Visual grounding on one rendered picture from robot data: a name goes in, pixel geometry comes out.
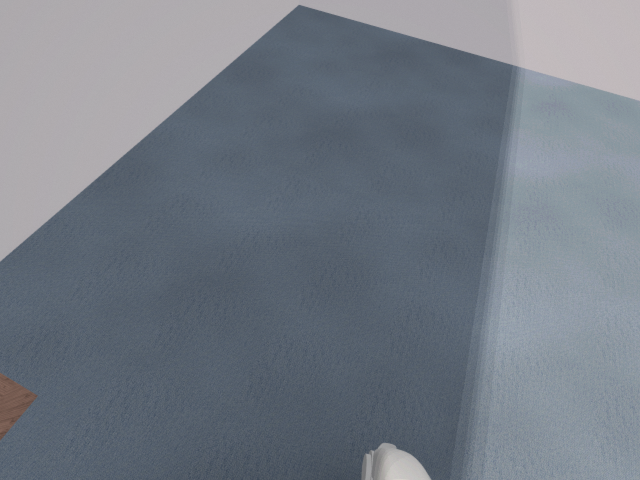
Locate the right robot thigh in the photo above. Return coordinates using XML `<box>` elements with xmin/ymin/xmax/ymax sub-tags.
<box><xmin>361</xmin><ymin>447</ymin><xmax>431</xmax><ymax>480</ymax></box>

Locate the cabinet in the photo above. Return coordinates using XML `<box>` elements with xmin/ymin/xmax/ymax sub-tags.
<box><xmin>0</xmin><ymin>373</ymin><xmax>38</xmax><ymax>440</ymax></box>

